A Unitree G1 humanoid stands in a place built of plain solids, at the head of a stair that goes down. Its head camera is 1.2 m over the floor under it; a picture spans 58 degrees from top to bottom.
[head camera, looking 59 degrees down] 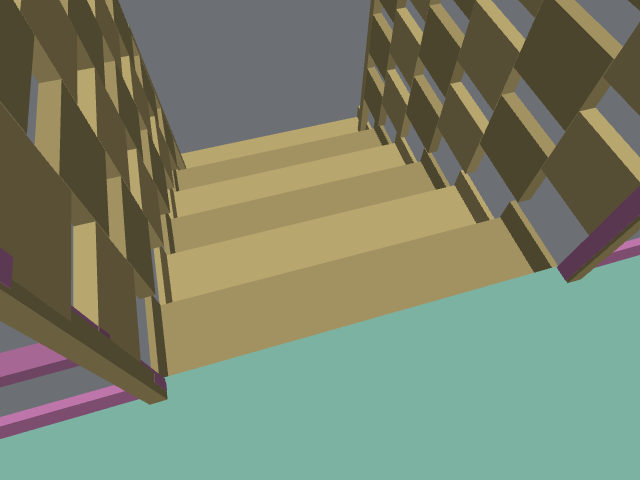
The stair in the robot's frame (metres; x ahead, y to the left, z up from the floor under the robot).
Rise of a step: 0.17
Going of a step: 0.30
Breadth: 1.32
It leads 16 degrees to the left of straight ahead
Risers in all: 7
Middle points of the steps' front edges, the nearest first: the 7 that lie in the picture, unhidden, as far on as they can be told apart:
0.46 -0.16 0.00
0.75 -0.07 -0.17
1.03 0.01 -0.34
1.32 0.09 -0.50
1.61 0.18 -0.67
1.90 0.26 -0.84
2.18 0.35 -1.01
